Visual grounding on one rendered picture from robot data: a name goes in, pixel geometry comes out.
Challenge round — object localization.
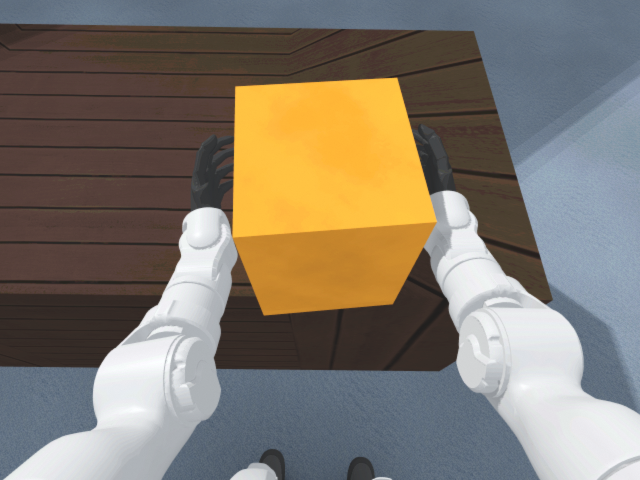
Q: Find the left robot shin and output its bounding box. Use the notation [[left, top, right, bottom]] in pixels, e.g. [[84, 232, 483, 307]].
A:
[[247, 463, 276, 477]]

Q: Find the robot right foot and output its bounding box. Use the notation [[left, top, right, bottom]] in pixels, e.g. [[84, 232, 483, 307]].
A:
[[347, 457, 375, 480]]

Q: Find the robot right upper arm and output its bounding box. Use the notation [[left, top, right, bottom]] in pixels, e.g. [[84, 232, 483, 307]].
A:
[[456, 307, 640, 480]]

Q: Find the robot left hand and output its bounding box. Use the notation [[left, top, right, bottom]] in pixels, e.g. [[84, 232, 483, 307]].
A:
[[191, 134, 234, 212]]

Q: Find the carton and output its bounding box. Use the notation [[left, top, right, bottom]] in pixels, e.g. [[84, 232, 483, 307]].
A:
[[232, 78, 437, 316]]

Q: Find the robot left upper arm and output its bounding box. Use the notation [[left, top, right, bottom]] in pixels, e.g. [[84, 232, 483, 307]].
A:
[[4, 334, 221, 480]]

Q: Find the pedestal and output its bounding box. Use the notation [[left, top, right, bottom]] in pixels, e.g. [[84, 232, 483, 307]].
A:
[[0, 24, 553, 371]]

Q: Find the robot right forearm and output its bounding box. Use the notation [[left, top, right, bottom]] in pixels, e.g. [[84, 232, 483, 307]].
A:
[[424, 191, 584, 379]]

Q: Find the robot right hand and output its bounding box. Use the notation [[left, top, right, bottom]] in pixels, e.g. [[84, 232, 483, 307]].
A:
[[411, 124, 456, 195]]

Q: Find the robot left forearm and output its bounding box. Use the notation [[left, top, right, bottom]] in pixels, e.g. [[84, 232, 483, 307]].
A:
[[93, 207, 238, 418]]

